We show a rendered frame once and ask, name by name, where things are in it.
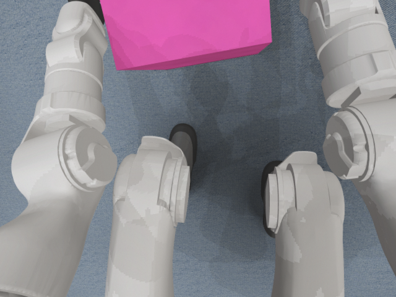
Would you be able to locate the robot left shin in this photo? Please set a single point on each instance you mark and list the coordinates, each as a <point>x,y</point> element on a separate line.
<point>123,172</point>

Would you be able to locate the right robot forearm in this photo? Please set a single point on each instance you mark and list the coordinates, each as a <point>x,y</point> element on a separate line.
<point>355,50</point>

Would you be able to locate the left robot foot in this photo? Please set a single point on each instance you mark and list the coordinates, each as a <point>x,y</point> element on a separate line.
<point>184,136</point>

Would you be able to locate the robot left upper arm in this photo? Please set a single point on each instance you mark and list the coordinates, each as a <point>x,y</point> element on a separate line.
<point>63,175</point>

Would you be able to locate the carton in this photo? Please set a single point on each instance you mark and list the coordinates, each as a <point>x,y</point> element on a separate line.
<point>168,34</point>

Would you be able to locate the robot right upper arm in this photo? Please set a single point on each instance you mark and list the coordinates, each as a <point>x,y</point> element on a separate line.
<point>360,145</point>

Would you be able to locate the left robot forearm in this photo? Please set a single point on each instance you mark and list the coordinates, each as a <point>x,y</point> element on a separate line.
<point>74,73</point>

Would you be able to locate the robot left hand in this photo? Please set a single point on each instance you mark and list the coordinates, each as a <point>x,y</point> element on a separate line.
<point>96,6</point>

